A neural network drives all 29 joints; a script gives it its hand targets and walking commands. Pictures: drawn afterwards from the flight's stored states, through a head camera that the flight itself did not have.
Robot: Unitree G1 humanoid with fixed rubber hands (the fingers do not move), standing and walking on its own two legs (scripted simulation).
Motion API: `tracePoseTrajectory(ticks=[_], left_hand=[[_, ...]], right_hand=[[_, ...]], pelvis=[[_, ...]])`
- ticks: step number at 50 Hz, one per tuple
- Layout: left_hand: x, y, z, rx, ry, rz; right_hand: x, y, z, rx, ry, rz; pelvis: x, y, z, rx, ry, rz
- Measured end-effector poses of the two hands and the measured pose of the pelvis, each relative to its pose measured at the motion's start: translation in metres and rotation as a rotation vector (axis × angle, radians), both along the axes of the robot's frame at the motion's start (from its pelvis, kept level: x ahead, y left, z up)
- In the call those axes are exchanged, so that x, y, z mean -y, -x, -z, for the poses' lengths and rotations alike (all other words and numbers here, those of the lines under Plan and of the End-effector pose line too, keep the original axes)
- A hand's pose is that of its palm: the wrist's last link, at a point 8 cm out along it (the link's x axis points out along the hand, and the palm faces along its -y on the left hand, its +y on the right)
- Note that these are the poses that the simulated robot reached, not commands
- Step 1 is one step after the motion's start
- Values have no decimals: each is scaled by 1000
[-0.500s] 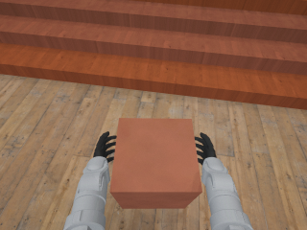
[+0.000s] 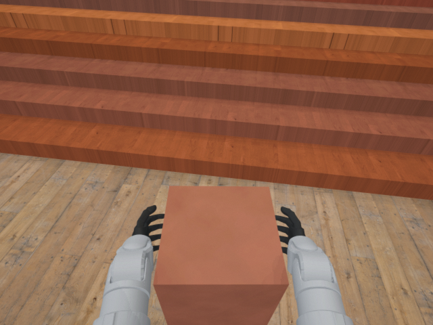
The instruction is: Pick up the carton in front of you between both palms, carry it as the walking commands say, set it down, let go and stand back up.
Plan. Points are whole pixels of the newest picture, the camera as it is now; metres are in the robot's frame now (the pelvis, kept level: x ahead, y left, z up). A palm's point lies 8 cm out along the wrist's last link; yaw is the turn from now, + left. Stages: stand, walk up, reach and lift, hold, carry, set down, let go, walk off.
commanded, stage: reach and lift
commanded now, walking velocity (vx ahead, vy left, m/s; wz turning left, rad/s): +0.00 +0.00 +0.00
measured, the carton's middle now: (218, 259) +0.30 +0.00 -0.05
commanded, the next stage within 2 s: hold in 0.78 s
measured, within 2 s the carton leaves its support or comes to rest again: neither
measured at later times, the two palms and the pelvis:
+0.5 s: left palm (141, 235) +0.30 +0.15 +0.04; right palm (296, 236) +0.30 -0.15 +0.03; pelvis +0.01 +0.00 +0.01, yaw +0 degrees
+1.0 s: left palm (139, 231) +0.29 +0.15 +0.06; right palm (299, 232) +0.29 -0.15 +0.06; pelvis +0.01 +0.00 +0.01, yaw +0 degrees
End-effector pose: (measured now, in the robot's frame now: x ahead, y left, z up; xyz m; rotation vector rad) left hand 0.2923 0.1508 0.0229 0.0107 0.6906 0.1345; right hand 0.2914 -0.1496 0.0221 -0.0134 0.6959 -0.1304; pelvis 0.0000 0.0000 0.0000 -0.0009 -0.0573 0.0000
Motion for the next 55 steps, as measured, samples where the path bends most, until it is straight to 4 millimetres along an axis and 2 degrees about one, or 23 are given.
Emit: tracePoseTrajectory(ticks=[9, 35, 41, 48, 55], left_hand=[[0, -3, -5, 18, 5, -4], [0, -9, -17, 14, -21, 17], [0, -7, -21, 21, -20, 15], [0, -3, -35, 48, -16, 12], [0, 0, -34, 24, -13, 10]], right_hand=[[0, -3, -5, 18, -3, 3], [0, -8, -17, 14, 22, -14], [0, -7, -21, 21, 21, -14], [0, -3, -36, 48, 19, -11], [0, 0, -34, 24, 14, -8]], pelvis=[[0, 4, 0, 8, 0, 1], [-1, -15, -7, 25, 0, 1], [-1, -15, -7, 33, 0, 1], [0, -13, -8, 55, 0, 0], [0, -7, -7, 71, 0, 0]])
